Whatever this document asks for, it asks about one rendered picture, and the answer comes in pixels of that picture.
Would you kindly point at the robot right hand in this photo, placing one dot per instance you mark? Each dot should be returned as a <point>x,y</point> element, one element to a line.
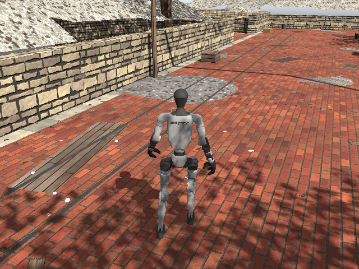
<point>212,167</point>

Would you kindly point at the right robot thigh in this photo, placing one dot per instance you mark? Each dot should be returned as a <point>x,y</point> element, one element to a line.
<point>192,165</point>

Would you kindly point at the right robot upper arm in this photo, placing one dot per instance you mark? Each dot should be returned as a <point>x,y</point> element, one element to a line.
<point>200,128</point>

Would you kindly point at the right robot shin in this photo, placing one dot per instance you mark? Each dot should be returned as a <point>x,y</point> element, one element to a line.
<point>191,201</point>

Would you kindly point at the robot left hand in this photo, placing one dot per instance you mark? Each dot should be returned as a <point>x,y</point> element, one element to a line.
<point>152,155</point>

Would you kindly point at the right robot forearm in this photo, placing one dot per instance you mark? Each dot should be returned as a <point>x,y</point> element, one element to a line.
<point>207,152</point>

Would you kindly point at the left robot forearm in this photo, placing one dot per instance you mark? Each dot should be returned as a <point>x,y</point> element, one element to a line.
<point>152,144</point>

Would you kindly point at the left robot upper arm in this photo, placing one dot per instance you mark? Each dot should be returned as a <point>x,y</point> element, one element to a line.
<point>159,126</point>

